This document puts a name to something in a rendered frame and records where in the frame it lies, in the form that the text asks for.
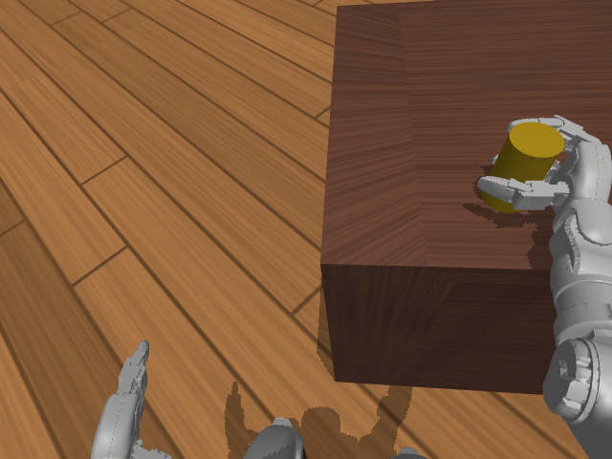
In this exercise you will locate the right robot arm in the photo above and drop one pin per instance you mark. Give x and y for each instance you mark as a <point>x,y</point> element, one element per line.
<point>578,385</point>

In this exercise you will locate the left robot hand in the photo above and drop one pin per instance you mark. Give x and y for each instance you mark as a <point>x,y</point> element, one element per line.
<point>118,432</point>

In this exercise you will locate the can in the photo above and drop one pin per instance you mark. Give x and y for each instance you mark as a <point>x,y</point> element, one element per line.
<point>527,155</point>

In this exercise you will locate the right robot hand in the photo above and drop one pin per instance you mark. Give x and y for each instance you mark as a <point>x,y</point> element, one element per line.
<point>585,174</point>

